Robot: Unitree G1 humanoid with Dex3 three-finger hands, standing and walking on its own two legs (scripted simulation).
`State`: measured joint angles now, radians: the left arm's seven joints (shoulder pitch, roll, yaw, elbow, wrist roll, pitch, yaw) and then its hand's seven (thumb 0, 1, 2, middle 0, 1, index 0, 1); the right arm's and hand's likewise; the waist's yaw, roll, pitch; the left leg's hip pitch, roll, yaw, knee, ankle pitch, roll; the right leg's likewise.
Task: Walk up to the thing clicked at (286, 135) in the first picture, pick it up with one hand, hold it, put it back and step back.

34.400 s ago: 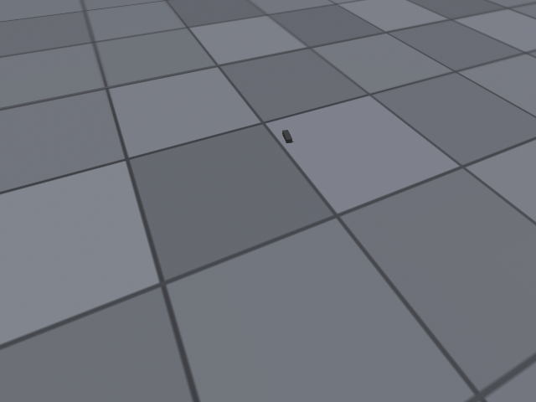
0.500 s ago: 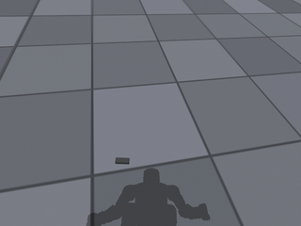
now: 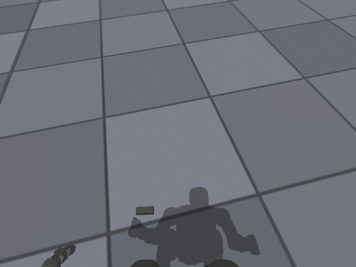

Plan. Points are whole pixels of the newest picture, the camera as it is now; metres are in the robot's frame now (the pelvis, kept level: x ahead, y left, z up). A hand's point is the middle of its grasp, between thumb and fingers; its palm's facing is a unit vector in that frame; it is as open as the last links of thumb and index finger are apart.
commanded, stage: walk up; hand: left
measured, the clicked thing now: (144, 210) +0.48 +0.23 -0.75
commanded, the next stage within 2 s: none
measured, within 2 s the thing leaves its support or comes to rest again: neither
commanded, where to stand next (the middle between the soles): +0.10 -0.02 m, yaw +2 degrees
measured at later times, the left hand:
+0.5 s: hand out of the picture +0.09 +0.27 -0.17, palm faces +0.01 -0.93 -0.36, open 7.3 cm
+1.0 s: hand out of the picture +0.10 +0.27 -0.14, palm faces -0.03 -0.94 -0.35, open 7.3 cm
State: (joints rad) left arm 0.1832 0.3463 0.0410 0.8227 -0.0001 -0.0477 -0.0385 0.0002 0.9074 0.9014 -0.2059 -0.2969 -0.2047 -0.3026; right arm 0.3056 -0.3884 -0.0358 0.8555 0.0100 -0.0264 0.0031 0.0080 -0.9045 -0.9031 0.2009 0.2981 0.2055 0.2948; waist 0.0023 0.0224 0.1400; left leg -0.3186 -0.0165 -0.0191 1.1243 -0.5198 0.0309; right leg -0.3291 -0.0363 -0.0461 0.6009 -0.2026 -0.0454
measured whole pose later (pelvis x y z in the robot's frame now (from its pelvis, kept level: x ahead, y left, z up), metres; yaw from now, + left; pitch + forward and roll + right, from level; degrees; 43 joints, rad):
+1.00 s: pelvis +0.01 +0.01 +0.01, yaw +0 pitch -3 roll +0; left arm 0.12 0.37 0.00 1.08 0.00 -0.03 -0.01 0.00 0.91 0.90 -0.21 -0.30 -0.21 -0.30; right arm 0.10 -0.36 -0.02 1.10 -0.01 0.01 0.03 0.01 -0.90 -0.90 0.20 0.30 0.21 0.30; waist 0.00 0.01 0.07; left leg -0.24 0.02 0.02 0.42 -0.13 0.00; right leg -0.09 -0.02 0.02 0.41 -0.27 0.03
